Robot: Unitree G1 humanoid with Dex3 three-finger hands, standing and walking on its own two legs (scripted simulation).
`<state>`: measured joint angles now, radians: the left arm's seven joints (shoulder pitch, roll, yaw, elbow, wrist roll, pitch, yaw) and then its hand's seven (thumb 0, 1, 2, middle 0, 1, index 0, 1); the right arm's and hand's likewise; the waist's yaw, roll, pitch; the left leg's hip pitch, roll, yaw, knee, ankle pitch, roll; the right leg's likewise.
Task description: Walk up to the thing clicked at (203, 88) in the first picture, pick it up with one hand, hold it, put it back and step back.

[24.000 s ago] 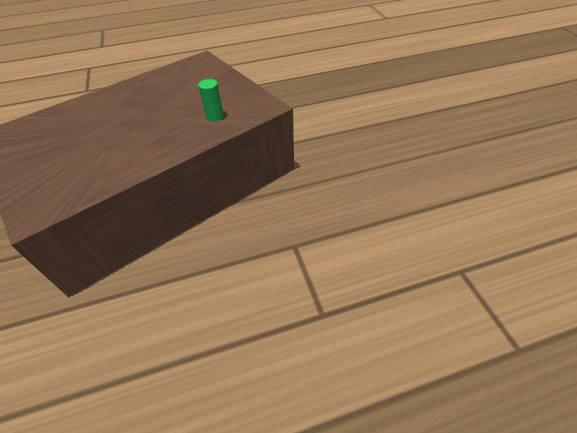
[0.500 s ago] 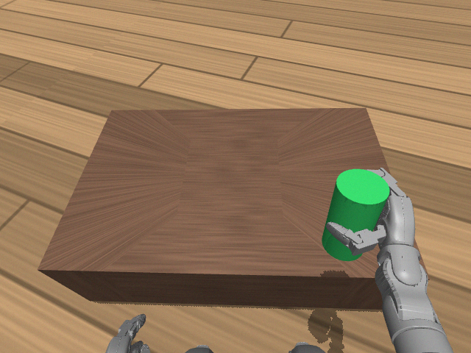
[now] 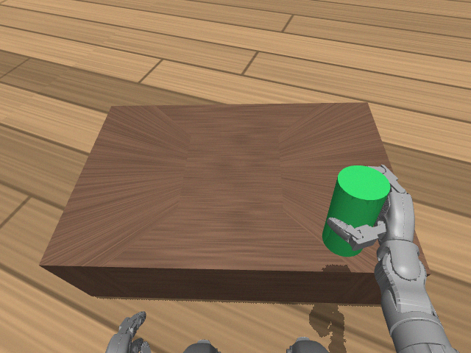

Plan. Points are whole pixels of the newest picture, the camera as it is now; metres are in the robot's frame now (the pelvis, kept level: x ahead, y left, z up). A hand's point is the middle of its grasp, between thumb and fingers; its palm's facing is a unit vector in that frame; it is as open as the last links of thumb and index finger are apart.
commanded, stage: crouch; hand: right
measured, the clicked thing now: (351, 213) +0.34 -0.17 +0.02
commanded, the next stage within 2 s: lower in 1.18 s
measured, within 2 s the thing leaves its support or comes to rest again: neither
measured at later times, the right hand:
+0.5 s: hand (336, 200) +0.44 -0.20 -0.10, palm faces +0.20 +0.98 -0.02, open 11.1 cm
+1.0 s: hand (329, 200) +0.49 -0.21 -0.17, palm faces +0.20 +0.98 -0.03, open 11.1 cm
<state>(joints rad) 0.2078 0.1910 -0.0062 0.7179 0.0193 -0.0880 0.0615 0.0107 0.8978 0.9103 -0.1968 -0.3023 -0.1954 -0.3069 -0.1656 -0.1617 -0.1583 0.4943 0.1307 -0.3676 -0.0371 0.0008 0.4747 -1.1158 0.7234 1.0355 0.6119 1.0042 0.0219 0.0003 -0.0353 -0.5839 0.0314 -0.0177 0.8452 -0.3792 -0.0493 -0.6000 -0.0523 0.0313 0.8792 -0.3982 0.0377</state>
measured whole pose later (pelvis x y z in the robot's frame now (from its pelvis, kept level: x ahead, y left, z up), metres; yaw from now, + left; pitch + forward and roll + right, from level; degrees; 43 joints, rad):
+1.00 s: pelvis -0.04 +0.00 -0.18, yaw +2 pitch +33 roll +4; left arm 0.23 0.25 -0.01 0.71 0.09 -0.01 -0.02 0.00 0.89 0.91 -0.20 -0.30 -0.20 -0.30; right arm -0.87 -0.48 -0.48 1.11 0.02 -0.50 0.04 0.00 0.48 -1.13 0.73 1.03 0.62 1.00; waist 0.18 -0.02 -0.16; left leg -1.61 0.00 -0.01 1.63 -0.59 -0.06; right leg -1.65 -0.05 0.11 1.69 -0.62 0.05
